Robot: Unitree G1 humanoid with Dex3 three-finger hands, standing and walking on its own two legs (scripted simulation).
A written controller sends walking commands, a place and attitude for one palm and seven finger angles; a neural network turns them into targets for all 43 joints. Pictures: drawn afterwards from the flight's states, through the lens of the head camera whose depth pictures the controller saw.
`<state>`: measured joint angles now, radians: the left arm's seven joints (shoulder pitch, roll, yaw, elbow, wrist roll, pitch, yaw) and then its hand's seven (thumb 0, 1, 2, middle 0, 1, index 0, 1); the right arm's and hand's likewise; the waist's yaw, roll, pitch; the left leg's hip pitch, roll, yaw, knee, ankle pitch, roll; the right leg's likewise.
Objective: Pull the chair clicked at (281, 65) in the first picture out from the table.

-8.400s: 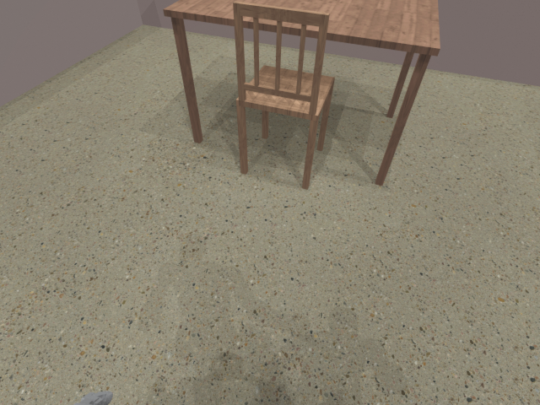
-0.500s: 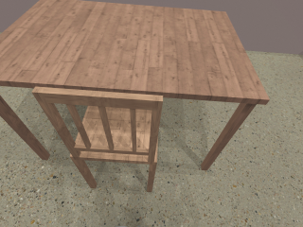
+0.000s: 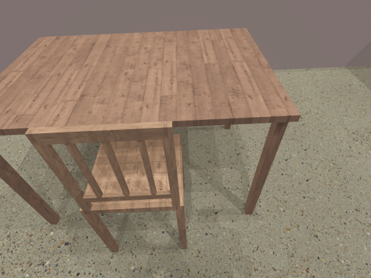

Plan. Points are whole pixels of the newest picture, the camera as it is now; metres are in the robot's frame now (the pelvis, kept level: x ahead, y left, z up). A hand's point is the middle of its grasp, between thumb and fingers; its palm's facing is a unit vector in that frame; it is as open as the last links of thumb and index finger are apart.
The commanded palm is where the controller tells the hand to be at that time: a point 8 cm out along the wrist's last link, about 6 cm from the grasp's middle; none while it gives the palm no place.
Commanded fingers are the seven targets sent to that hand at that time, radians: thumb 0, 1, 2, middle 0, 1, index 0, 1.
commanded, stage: come to a stop and stand still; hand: left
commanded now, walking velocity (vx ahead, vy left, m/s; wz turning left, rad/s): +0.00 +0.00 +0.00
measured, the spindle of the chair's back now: (117, 170) +0.44 +0.23 -0.07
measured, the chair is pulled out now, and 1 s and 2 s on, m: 0.00 0.00 0.00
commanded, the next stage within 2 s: look again from close up in 1.04 s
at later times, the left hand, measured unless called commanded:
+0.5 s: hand out of the picture +0.03 +0.15 -0.16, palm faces +0.01 -0.98 -0.20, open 7.4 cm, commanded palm none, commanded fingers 0.00 0.90 0.90 -0.20 -0.30 -0.20 -0.30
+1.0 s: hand out of the picture +0.05 +0.16 -0.16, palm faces +0.02 -0.98 -0.20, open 7.4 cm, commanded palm none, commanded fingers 0.00 0.90 0.90 -0.20 -0.30 -0.20 -0.30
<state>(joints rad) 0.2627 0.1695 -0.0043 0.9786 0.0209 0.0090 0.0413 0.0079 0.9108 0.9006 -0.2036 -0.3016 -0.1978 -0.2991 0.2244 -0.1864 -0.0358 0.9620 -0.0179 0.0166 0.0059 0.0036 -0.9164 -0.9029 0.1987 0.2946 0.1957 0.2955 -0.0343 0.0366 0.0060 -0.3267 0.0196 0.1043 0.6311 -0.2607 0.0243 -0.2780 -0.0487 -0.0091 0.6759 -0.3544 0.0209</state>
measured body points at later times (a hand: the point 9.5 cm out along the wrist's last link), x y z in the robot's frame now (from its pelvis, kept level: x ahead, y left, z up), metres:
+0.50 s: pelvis +0.02 -0.02 +0.01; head +0.04 -0.03 +0.46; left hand +0.03 +0.20 -0.14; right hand -0.02 -0.24 -0.15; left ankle +0.05 +0.11 -0.72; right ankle +0.01 -0.13 -0.72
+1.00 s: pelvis +0.05 -0.02 +0.02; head +0.06 -0.02 +0.47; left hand +0.05 +0.21 -0.14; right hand +0.08 -0.25 -0.14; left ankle +0.05 +0.11 -0.72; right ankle +0.01 -0.13 -0.72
